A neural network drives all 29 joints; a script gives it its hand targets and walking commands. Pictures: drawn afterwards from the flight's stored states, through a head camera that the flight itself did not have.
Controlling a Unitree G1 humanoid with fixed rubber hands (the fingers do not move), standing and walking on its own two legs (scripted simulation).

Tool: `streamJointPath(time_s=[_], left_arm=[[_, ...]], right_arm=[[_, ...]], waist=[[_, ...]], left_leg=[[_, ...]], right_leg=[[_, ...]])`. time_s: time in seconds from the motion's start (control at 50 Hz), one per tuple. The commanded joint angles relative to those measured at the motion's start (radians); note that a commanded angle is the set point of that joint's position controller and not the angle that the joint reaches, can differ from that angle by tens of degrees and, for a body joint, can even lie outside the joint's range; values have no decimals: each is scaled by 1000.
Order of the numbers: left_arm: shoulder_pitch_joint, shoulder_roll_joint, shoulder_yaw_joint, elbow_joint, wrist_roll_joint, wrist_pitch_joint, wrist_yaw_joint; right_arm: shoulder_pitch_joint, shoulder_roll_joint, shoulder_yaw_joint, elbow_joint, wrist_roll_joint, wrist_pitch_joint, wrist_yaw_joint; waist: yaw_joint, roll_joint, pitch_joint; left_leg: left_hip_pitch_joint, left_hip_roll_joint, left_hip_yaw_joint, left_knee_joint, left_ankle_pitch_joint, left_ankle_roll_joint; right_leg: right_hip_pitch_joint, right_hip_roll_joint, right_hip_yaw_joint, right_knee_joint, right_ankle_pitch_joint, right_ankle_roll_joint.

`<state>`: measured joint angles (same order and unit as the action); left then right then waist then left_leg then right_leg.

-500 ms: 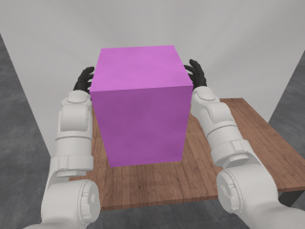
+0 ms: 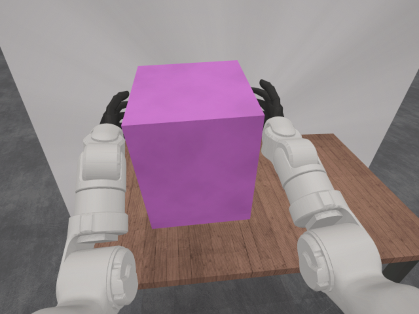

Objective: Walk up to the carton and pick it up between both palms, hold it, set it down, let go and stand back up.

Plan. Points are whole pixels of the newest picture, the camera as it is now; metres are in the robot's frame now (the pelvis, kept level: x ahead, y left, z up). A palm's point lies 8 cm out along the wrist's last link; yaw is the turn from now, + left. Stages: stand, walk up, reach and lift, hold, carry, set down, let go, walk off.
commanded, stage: hold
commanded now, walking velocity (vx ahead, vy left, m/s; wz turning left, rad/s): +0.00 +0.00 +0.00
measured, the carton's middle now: (195, 144) +0.40 +0.01 +0.19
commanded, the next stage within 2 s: none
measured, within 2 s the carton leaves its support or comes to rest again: neither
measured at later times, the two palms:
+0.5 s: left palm (108, 133) +0.36 +0.17 +0.24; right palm (272, 125) +0.36 -0.12 +0.26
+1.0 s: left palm (113, 131) +0.38 +0.16 +0.24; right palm (269, 121) +0.38 -0.13 +0.25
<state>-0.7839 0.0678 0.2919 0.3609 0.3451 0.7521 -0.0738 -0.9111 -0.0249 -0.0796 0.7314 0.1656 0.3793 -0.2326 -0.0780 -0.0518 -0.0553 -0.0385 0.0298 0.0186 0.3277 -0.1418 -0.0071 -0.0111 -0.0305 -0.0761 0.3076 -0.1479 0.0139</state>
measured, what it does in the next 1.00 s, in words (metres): stands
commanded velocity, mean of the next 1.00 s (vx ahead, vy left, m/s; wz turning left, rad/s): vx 0.00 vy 0.00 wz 0.00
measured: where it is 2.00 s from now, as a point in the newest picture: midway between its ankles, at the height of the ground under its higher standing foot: outside the picture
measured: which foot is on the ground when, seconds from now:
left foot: down 0.00-1.00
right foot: down 0.00-1.00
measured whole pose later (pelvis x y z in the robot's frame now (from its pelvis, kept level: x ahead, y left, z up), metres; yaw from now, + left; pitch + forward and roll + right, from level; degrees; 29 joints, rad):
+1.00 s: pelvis +0.01 +0.00 +0.00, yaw +0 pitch -8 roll +0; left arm -0.76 0.06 0.30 0.31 0.36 0.76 -0.09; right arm -0.88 -0.03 -0.06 0.68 0.18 0.39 -0.24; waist -0.08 -0.05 -0.05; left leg -0.03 0.03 0.02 0.32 -0.15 -0.01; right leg 0.00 -0.03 -0.08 0.31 -0.16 0.01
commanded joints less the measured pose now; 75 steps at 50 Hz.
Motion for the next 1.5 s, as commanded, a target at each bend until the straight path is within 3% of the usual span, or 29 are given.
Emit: streamJointPath(time_s=[0.0,0.14,0.16,0.2,0.22,0.3,0.34,0.42,0.52,0.56,0.66,0.7,0.76,0.78,0.8,0.82,0.9,0.98,1.04,1.12,1.2,1.22,1.28,1.32,1.36,1.42,1.44,1.48], left_arm=[[-690,-678,-336,-208,-151,-85,-127],[-635,-690,-368,-297,-167,-64,-122],[-634,-691,-366,-312,-168,-63,-120],[-627,-689,-383,-334,-176,-55,-120],[-603,-688,-376,-325,-159,-46,-124],[-618,-705,-394,-287,-166,-36,-125],[-656,-706,-383,-273,-158,-38,-130],[-696,-695,-344,-210,-137,-45,-128],[-734,-666,-279,-119,-113,-63,-136],[-727,-661,-251,-68,-91,-63,-144],[-737,-645,-255,-87,-91,-79,-152],[-695,-640,-240,-69,-89,-78,-156],[-724,-634,-254,-136,-104,-87,-158],[-689,-640,-256,-126,-105,-83,-158],[-684,-655,-283,-151,-111,-80,-158],[-689,-649,-285,-173,-122,-80,-156],[-671,-676,-353,-248,-157,-76,-145],[-643,-679,-396,-376,-172,-69,-131],[-591,-681,-406,-399,-174,-54,-127],[-580,-682,-403,-373,-159,-26,-141],[-610,-676,-392,-301,-158,-22,-141],[-646,-682,-398,-341,-167,-32,-140],[-678,-694,-393,-303,-164,-37,-133],[-663,-665,-336,-210,-128,-34,-138],[-730,-676,-319,-179,-118,-47,-144],[-729,-660,-266,-101,-92,-62,-149],[-730,-624,-225,-54,-64,-61,-156],[-711,-620,-207,-40,-58,-65,-164]], right_arm=[[-655,622,350,-270,161,-46,112],[-612,613,418,-357,217,-23,83],[-623,632,444,-389,230,-23,76],[-603,618,432,-392,228,-15,69],[-594,613,441,-409,236,-12,64],[-654,606,421,-429,217,-11,66],[-654,606,388,-371,206,-4,72],[-708,610,348,-334,175,-14,99],[-707,601,272,-250,118,-21,124],[-706,591,241,-217,99,-26,131],[-660,589,229,-181,84,-33,147],[-670,582,235,-205,76,-39,142],[-657,606,267,-213,97,-40,138],[-661,613,288,-249,103,-44,135],[-642,606,292,-240,106,-41,131],[-651,611,311,-265,121,-43,126],[-622,615,364,-319,161,-38,100],[-568,619,437,-384,219,-27,76],[-562,617,461,-445,234,-18,61],[-557,588,432,-443,225,-2,51],[-636,606,409,-434,197,-4,65],[-629,622,404,-430,197,-5,67],[-677,625,388,-413,192,-13,77],[-665,606,347,-332,157,-6,89],[-689,604,284,-283,121,-13,106],[-701,594,233,-227,84,-26,129],[-678,576,205,-158,61,-19,139],[-662,585,205,-167,51,-25,147]], waist=[[2,67,-254],[-4,57,-313],[8,58,-346],[-13,61,-327],[-8,70,-304],[-16,71,-267],[-27,87,-228],[2,79,-197],[3,62,-127],[7,76,-126],[2,86,-125],[7,61,-120],[6,50,-166],[19,34,-172],[2,57,-173],[11,41,-204],[-11,63,-263],[-12,78,-347],[-13,71,-362],[-35,74,-272],[-29,53,-227],[-33,66,-259],[-24,80,-255],[-11,59,-168],[-22,83,-135],[-4,78,-119],[3,71,-62],[11,51,-78]], left_leg=[[70,-70,14,-50,201,-2],[148,-79,6,-1,372,-19],[157,-80,9,2,391,-15],[165,-82,1,7,400,-23],[170,-83,5,14,420,-27],[125,-75,-1,-12,318,-26],[83,-75,9,-40,218,-22],[1,-63,8,-80,77,-3],[-108,-47,7,-151,-141,36],[-132,-36,12,-173,-185,44],[-141,-37,11,-172,-187,40],[-127,-44,14,-167,-158,44],[-58,-54,25,-126,-47,34],[-39,-58,29,-112,-10,33],[-14,-58,25,-105,24,21],[-1,-63,26,-88,68,19],[90,-73,19,-35,236,-7],[174,-76,10,11,418,-30],[208,-83,7,30,485,-37],[171,-82,11,9,401,-41],[105,-77,16,-25,244,-20],[106,-81,15,-32,239,-20],[93,-74,9,-39,209,-18],[29,-68,13,-77,70,2],[-54,-55,15,-127,-91,15],[-121,-42,16,-167,-175,38],[-151,-38,22,-189,-226,46],[-150,-39,28,-184,-223,57]], right_leg=[[107,104,21,-59,110,23],[138,115,23,-53,252,37],[157,114,24,-48,268,39],[145,111,26,-51,297,42],[152,113,23,-47,309,44],[111,114,21,-64,191,28],[108,107,19,-69,114,23],[100,106,15,-57,22,19],[105,108,8,-51,-91,28],[115,119,0,-39,-116,26],[119,112,4,-34,-105,25],[120,111,-1,-43,-95,28],[97,104,3,-46,-32,26],[93,101,12,-52,-12,24],[85,103,7,-53,7,24],[95,105,12,-56,27,23],[106,107,14,-56,142,25],[150,116,16,-38,296,40],[168,115,16,-38,376,48],[152,114,15,-52,307,43],[109,106,16,-65,171,30],[124,104,13,-63,168,33],[101,103,11,-63,134,22],[81,100,13,-79,15,16],[83,104,1,-62,-79,20],[98,112,-13,-42,-112,23],[92,109,-18,-44,-160,25],[99,110,-13,-45,-150,27]])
